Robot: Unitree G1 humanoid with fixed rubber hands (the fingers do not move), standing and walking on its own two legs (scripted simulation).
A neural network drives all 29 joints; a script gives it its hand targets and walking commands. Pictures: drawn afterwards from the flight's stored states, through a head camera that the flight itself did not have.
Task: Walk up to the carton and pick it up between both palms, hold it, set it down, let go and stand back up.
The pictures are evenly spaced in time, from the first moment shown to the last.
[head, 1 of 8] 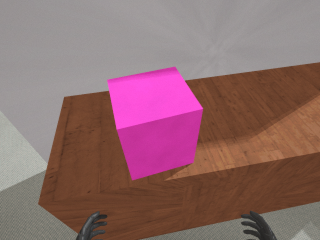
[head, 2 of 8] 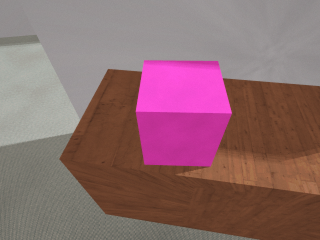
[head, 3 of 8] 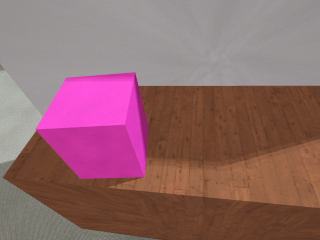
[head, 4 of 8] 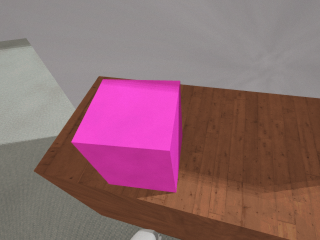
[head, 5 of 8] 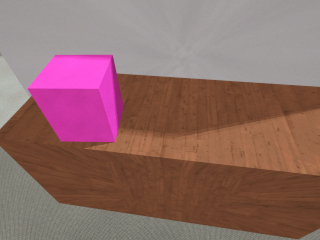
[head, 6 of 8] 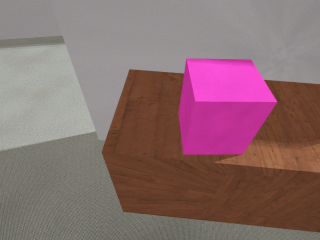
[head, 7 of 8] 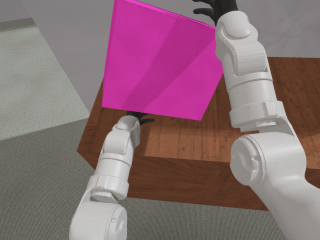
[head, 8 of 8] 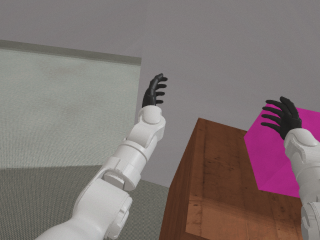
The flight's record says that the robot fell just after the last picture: yes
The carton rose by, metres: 0.27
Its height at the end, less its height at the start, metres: -0.03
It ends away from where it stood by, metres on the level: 0.21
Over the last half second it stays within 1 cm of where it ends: yes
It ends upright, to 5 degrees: no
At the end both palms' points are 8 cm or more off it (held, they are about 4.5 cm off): yes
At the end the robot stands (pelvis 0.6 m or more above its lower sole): yes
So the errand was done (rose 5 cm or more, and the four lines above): no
